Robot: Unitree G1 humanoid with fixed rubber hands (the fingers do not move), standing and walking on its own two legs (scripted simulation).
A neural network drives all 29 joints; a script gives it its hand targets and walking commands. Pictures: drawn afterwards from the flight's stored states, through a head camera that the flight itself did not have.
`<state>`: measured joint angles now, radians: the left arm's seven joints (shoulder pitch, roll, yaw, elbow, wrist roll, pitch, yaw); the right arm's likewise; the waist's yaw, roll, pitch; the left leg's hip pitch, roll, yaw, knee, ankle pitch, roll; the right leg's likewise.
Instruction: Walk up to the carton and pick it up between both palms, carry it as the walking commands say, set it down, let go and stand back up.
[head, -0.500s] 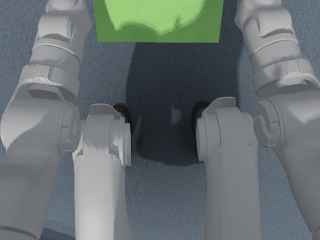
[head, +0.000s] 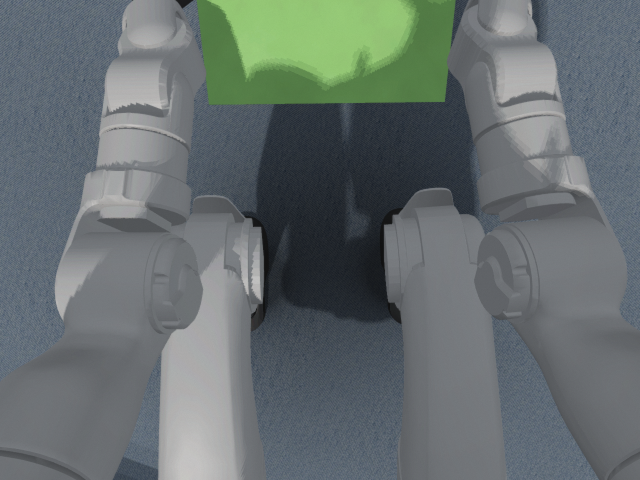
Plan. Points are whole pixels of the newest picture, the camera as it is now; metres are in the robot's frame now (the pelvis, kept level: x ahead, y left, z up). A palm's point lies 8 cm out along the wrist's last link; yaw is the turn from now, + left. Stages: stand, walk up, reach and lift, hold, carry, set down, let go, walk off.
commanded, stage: reach and lift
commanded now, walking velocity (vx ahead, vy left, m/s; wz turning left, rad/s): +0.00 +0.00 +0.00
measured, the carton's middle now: (324, 14) +0.54 -0.01 -0.22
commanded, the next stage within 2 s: none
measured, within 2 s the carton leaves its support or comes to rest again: neither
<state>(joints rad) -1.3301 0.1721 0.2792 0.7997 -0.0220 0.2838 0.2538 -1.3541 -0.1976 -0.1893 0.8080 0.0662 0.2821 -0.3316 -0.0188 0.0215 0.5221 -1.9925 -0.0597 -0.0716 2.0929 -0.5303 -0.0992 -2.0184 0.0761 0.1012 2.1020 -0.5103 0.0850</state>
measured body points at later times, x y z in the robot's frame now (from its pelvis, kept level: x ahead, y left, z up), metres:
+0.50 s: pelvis -0.02 +0.01 +0.03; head +0.31 -0.01 +0.32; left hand +0.51 +0.15 -0.09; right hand +0.51 -0.16 -0.09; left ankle +0.15 +0.14 -0.37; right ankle +0.15 -0.14 -0.37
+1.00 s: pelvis -0.02 +0.00 +0.08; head +0.30 -0.01 +0.39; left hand +0.50 +0.15 -0.02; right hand +0.50 -0.15 -0.03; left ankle +0.15 +0.14 -0.37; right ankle +0.15 -0.14 -0.37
